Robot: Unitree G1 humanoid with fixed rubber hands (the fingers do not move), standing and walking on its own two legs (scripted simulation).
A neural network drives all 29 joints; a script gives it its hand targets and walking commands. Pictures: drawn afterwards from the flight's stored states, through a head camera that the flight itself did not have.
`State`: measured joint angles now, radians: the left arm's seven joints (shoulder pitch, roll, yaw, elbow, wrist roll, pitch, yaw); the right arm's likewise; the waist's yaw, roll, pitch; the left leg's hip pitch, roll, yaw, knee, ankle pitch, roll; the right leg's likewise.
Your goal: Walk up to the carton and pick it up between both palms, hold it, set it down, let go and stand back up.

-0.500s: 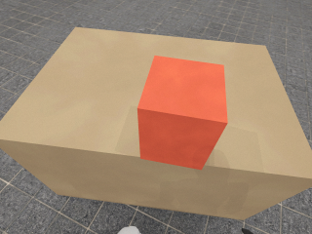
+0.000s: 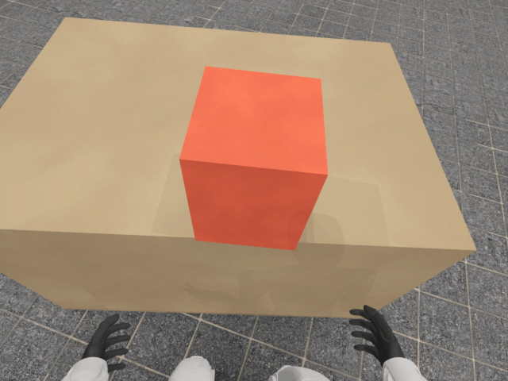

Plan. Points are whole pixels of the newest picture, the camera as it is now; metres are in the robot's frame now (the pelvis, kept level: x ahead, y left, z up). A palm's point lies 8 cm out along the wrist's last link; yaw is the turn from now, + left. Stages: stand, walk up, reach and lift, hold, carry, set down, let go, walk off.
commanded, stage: reach and lift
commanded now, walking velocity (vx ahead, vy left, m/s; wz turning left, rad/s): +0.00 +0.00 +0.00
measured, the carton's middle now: (253, 165) +0.46 +0.04 +0.02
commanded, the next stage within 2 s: none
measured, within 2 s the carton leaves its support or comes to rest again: neither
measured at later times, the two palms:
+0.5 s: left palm (97, 325) +0.19 +0.27 -0.06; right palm (388, 329) +0.20 -0.19 -0.04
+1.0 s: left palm (106, 301) +0.22 +0.25 -0.03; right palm (388, 319) +0.21 -0.18 -0.02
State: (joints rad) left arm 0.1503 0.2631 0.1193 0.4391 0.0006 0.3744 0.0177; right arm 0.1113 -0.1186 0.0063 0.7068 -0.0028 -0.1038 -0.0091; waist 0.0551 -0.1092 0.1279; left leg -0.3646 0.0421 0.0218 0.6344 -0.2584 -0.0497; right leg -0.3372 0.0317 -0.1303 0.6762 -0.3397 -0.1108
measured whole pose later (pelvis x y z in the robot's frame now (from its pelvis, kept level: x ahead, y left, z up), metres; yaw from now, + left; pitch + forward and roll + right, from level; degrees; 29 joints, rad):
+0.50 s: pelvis +0.03 +0.03 +0.02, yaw -1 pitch -2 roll +0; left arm 0.22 0.22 0.02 0.49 -0.05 0.06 0.04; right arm 0.15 -0.14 -0.04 0.76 0.05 -0.26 0.04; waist 0.04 -0.08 0.04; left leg -0.17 0.02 0.05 0.42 -0.21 -0.01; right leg -0.13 0.03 -0.09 0.41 -0.25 -0.06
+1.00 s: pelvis +0.06 +0.04 +0.02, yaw -2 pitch -4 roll +0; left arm 0.30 0.20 -0.03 0.50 -0.07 -0.27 0.03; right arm 0.25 -0.14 0.00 0.69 0.15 -0.45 0.03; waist 0.03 -0.05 0.03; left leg -0.09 0.02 0.05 0.40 -0.25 0.00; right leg -0.04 0.03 -0.07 0.37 -0.27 -0.05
